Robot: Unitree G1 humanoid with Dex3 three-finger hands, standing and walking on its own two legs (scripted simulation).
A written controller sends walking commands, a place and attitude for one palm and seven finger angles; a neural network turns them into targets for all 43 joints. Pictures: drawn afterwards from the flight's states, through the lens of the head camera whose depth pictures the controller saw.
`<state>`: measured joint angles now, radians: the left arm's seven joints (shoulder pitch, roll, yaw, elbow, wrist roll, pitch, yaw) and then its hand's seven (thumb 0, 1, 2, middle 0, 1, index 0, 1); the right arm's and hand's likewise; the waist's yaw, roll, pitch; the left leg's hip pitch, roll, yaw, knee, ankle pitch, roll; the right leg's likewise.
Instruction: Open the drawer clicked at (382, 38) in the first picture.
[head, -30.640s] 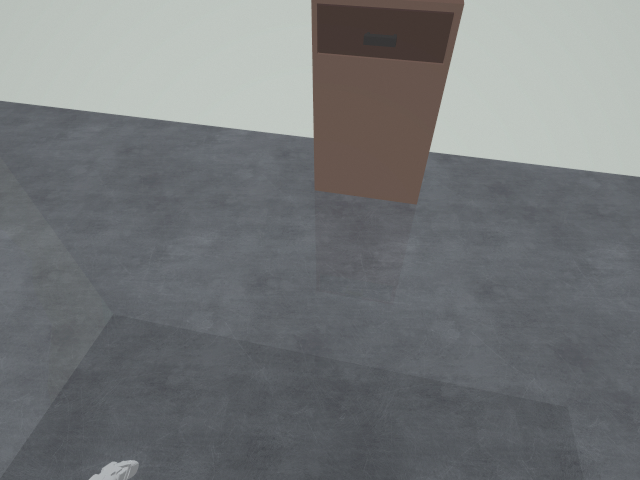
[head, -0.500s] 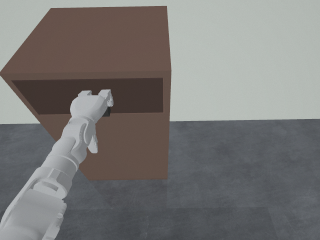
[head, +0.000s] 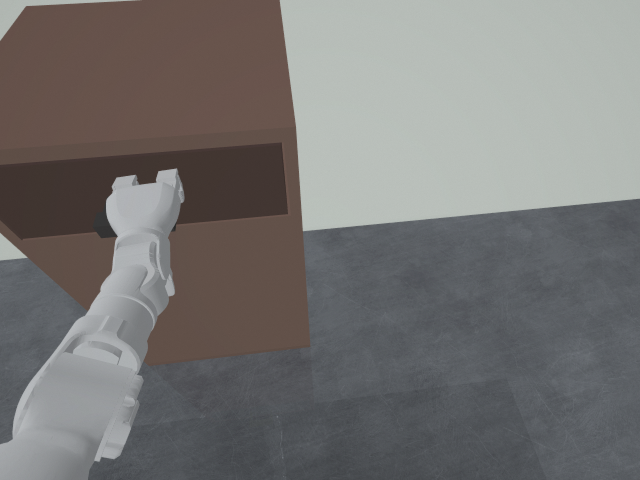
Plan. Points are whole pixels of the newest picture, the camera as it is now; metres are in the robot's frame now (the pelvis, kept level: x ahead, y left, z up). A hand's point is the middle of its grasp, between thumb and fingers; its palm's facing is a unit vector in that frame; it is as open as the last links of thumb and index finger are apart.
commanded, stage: lower the fingers behind the handle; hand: left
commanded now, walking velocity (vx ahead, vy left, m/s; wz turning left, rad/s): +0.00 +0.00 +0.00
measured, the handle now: (138, 210) +0.52 +0.27 +0.01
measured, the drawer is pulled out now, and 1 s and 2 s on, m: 0.00 0.00 0.00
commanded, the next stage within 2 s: lift the fingers back up to retry in 0.62 s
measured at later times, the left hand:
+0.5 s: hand (158, 245) +0.44 +0.22 +0.02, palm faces +0.02 +0.04 -1.00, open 13.9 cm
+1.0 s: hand (155, 241) +0.44 +0.22 +0.03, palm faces +0.00 -0.04 -1.00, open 13.9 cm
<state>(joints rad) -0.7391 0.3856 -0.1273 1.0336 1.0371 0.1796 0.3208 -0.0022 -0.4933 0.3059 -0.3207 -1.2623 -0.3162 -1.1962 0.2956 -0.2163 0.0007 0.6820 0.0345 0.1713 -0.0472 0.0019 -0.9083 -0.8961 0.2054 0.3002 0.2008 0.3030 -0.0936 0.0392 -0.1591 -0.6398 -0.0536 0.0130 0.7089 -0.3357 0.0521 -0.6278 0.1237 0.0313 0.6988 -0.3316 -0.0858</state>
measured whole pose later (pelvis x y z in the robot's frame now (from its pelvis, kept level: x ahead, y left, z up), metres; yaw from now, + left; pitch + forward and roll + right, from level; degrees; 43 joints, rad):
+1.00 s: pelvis -0.01 +0.02 -0.01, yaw +1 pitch +16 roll -1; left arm -0.70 0.36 -0.15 0.93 1.04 0.07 0.35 0.00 -0.49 0.31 -0.25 -1.23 -0.32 -1.20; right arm 0.32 -0.25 -0.05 0.68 0.02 0.14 -0.03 0.00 -0.91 -0.90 0.20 0.30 0.20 0.30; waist -0.07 0.05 -0.17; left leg -0.71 -0.07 0.01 0.79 -0.36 0.08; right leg -0.68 0.11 0.01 0.76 -0.36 -0.06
